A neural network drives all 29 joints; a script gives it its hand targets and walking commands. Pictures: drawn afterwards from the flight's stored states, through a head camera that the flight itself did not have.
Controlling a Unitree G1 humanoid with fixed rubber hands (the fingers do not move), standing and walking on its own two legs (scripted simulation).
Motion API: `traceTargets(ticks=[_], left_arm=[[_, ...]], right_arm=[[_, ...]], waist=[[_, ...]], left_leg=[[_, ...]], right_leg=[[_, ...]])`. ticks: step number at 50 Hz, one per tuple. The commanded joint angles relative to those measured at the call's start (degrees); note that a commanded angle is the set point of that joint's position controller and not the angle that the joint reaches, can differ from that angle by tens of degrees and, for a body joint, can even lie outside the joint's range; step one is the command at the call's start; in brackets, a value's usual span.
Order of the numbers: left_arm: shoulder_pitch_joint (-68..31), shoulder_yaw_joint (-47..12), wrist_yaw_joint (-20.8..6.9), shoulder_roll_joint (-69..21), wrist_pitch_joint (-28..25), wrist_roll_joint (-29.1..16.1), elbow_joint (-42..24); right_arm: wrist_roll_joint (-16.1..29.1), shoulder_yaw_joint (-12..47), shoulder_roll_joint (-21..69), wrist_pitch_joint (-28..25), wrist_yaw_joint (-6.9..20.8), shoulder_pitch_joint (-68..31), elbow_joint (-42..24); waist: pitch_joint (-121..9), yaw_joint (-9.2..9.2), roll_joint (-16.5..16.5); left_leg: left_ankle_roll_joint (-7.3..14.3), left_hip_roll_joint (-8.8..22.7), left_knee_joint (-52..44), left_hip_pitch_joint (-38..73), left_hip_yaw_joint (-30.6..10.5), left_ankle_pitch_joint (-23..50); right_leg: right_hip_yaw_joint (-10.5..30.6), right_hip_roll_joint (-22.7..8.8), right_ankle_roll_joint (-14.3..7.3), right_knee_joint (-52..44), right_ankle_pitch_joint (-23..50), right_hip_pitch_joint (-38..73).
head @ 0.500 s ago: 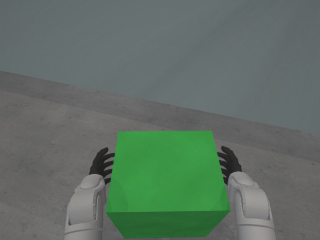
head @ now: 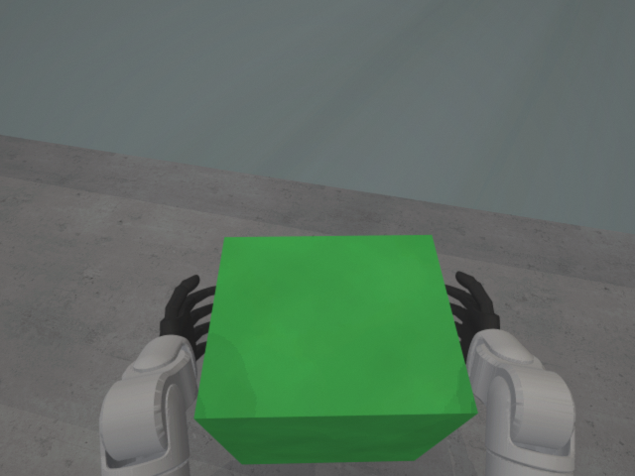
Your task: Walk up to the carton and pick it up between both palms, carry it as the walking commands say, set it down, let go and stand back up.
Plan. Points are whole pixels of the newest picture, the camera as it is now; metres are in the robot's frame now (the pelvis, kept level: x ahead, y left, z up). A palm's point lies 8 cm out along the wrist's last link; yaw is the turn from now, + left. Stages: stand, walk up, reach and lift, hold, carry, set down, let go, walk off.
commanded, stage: carry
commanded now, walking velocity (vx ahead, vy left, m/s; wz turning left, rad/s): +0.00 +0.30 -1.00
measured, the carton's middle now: (328, 359) +0.26 +0.01 +0.01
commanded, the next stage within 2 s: none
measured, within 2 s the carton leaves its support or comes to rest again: neither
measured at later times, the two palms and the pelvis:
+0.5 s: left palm (228, 323) +0.28 +0.13 +0.08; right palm (525, 439) +0.15 -0.18 +0.07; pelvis -0.02 +0.06 +0.00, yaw -19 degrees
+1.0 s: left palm (207, 341) +0.26 +0.15 +0.07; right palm (509, 439) +0.15 -0.17 +0.07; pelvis -0.04 +0.07 +0.01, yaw -18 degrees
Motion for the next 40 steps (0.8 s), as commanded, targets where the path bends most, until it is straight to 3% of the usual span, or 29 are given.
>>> traceTargets(ticks=[1, 2, 3, 4, 5, 6, 7, 8, 9, 14, 20, 21, 23, 24, 25, 26, 27, 29, 31, 33, 34, 36, 40], left_arm=[[-25.5, -43.4, -12.9, -40.4, 2.3, -21.2, -5.2], [-26.0, -43.5, -13.0, -40.8, 2.3, -21.2, -5.2], [-26.7, -43.6, -13.4, -41.0, 2.4, -21.6, -6.3], [-29.1, -43.2, -13.6, -39.7, 2.1, -21.6, -7.6], [-28.8, -42.9, -13.9, -39.8, 2.0, -22.0, -6.6], [-28.9, -43.6, -13.9, -40.1, 1.8, -22.6, -6.0], [-27.8, -43.6, -13.7, -40.1, 1.8, -22.2, -4.8], [-27.0, -43.5, -13.5, -39.6, 1.8, -21.7, -4.3], [-26.4, -43.2, -13.2, -39.2, 1.9, -21.3, -3.8], [-24.3, -42.2, -11.8, -39.4, 1.7, -19.1, -2.6], [-24.2, -41.7, -11.3, -40.2, 1.0, -17.8, -1.8], [-24.1, -41.6, -11.4, -40.2, 1.0, -17.7, -1.4], [-23.8, -41.6, -11.9, -40.7, 1.0, -17.6, -0.7], [-23.9, -41.4, -12.3, -40.9, 1.0, -17.5, 0.0], [-21.5, -40.4, -12.7, -41.4, 0.5, -17.1, 1.9], [-22.9, -40.9, -12.9, -43.0, 0.5, -17.9, 0.9], [-24.4, -40.8, -13.1, -43.7, 0.7, -18.1, 0.5], [-25.9, -40.7, -13.0, -43.8, 0.7, -18.3, 0.7], [-26.2, -40.9, -13.1, -43.0, 0.7, -18.5, 1.0], [-26.3, -39.1, -13.4, -41.3, -0.1, -17.0, 5.4], [-26.0, -37.5, -13.6, -40.4, -1.3, -15.4, 9.1], [-28.5, -38.0, -13.9, -41.0, -3.6, -15.8, 9.6], [-31.4, -37.4, -14.0, -42.4, -6.2, -16.0, 11.4]], right_arm=[[20.5, 44.1, 44.2, 1.9, 11.6, -24.3, -3.3], [20.6, 43.7, 44.1, 1.7, 11.5, -24.2, -3.2], [20.5, 43.4, 43.7, 1.2, 11.3, -24.2, -3.7], [20.7, 43.2, 44.9, 0.9, 11.2, -25.6, -4.7], [20.0, 42.8, 45.8, 1.0, 10.8, -24.1, -3.8], [19.8, 42.5, 45.2, 0.8, 10.6, -24.7, -4.5], [19.7, 42.2, 45.1, 0.6, 10.6, -24.2, -4.3], [19.4, 41.9, 44.4, 0.5, 10.6, -23.6, -4.5], [19.3, 41.6, 43.8, 0.5, 10.7, -23.1, -4.4], [21.4, 42.7, 43.3, 0.4, 11.8, -24.7, -4.6], [22.8, 44.9, 44.0, 0.0, 12.5, -26.6, -4.8], [22.6, 45.1, 44.1, 0.1, 12.6, -26.4, -4.6], [22.1, 45.1, 44.5, 0.3, 12.7, -25.7, -3.6], [21.5, 45.0, 44.6, 0.4, 12.7, -25.5, -2.6], [22.1, 46.3, 45.0, 0.5, 12.8, -28.8, -4.7], [21.7, 46.2, 45.9, 0.4, 12.8, -28.4, -4.2], [21.6, 46.1, 46.1, 0.4, 12.8, -27.7, -3.4], [22.1, 45.9, 46.6, 0.7, 12.8, -29.1, -2.7], [21.2, 44.6, 46.4, 0.6, 12.8, -28.2, -0.6], [18.3, 40.7, 44.5, -0.3, 12.6, -26.5, 4.7], [16.1, 38.0, 43.2, -1.5, 12.6, -25.6, 8.6], [15.3, 37.3, 43.4, -3.9, 12.7, -26.8, 10.1], [14.0, 36.1, 44.7, -6.6, 12.5, -28.3, 12.8]], waist=[[-9.9, -1.81, -9.4], [-9.9, -2.51, -4.3], [-8.7, -2.77, 12.9], [-8.8, -2.09, 13.5], [-8.7, -2.24, 8.5], [-9.2, -2.31, 3.8], [-10.0, -2.17, 3.0], [-9.8, -2.08, 3.5], [-10.2, -2.2, 3.8], [-14.0, -2.14, 6.3], [-15.8, -2.36, 9.7], [-15.9, -2.51, 9.8], [-16.7, -1.72, 6.1], [-16.7, -1.48, 1.3], [-15.4, -1.49, -8.3], [-14.8, -1.56, -10.7], [-13.7, -1.77, -9.6], [-11.6, -1.73, -5.6], [-11.3, -1.59, -2.1], [-10.6, -1.67, -0.7], [-9.9, -1.74, 0.4], [-8.1, -1.75, 2.0], [-8.6, -1.87, 1.4]], left_leg=[[0.3, 1.4, -8.3, 6.8, -1.9, 4.4], [2.1, 4.3, -15.4, 15.5, -4.4, 3.0], [7.5, 18.2, -22.6, 18.4, -17.2, 6.8], [11.3, 24.0, -21.0, 14.0, -15.8, 19.0], [12.6, 23.7, -19.1, 11.6, -12.6, 27.3], [12.1, 21.3, -17.2, 11.0, -7.4, 30.7], [11.2, 19.2, -15.7, 12.6, -3.4, 31.3], [10.7, 17.4, -14.3, 14.3, -0.1, 32.1], [10.7, 16.5, -13.6, 16.1, 0.0, 34.0], [11.2, 19.2, -11.7, 23.4, -1.7, 50.3], [9.2, 20.2, -11.1, 22.4, 0.5, 54.6], [8.6, 20.3, -10.8, 22.5, 0.5, 53.9], [4.2, 18.5, -7.4, 18.5, 3.0, 50.1], [1.6, 16.7, -2.9, 9.7, 3.4, 41.9], [-1.4, 10.8, -2.8, 3.3, 5.1, 23.1], [-1.3, 8.2, -3.8, 1.3, 4.3, 4.9], [-1.3, 7.1, -6.4, 0.5, 3.3, 2.2], [-0.2, 7.6, -11.4, 9.2, 2.6, 9.4], [1.8, 11.0, -13.8, 15.7, 1.6, 22.5], [3.4, 13.8, -15.5, 16.4, 0.0, 25.6], [3.9, 14.7, -17.0, 15.8, -0.9, 24.0], [4.4, 15.0, -19.4, 13.5, -1.0, 18.8], [3.6, 13.7, -21.0, 12.5, 0.0, 14.3]], right_leg=[[14.3, -11.1, -5.4, -7.0, 10.6, 1.1], [9.6, -6.0, -2.6, -2.4, 1.8, -7.7], [-3.1, 3.3, 0.4, 13.0, -13.4, -17.1], [-3.2, 0.5, -0.2, 28.2, -22.1, -18.3], [-1.7, -1.1, -1.3, 35.6, -22.7, -18.0], [-1.2, -2.2, -1.5, 39.8, -19.4, -17.5], [-1.3, -2.8, -1.1, 40.2, -16.3, -18.1], [-2.1, -2.7, -0.5, 39.2, -14.1, -18.9], [-2.4, -2.3, -0.1, 37.9, -13.3, -19.3], [-3.6, -1.2, -0.5, 29.6, -12.7, -17.0], [-7.2, 1.6, -3.0, 9.3, -13.3, -2.2], [-7.0, 1.5, -3.5, 4.1, -11.3, 0.0], [-4.6, -1.7, -3.8, -10.7, 3.6, 10.4], [2.4, -6.9, -4.9, -9.4, 13.6, 18.4], [9.9, -13.6, -9.6, -5.0, 32.8, 20.2], [11.4, -15.6, -10.7, -7.5, 36.8, 20.8], [9.1, -14.9, -10.2, -8.7, 34.1, 21.7], [4.1, -10.7, -6.7, -8.7, 23.9, 14.5], [-1.3, -6.3, -3.3, -7.1, 9.5, 9.3], [-1.8, -5.0, -2.0, -7.0, 1.1, 7.0], [-1.8, -4.7, -1.8, -6.9, -0.7, 6.5], [-1.8, -4.7, -1.6, -7.6, -1.0, 6.5], [-1.5, -5.1, -1.9, -9.5, 1.2, 8.1]])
